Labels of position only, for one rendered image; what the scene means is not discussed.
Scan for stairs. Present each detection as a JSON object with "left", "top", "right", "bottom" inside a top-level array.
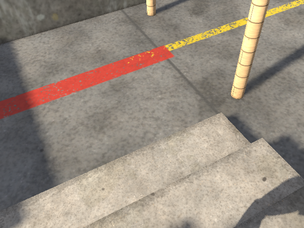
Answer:
[{"left": 0, "top": 112, "right": 304, "bottom": 228}]

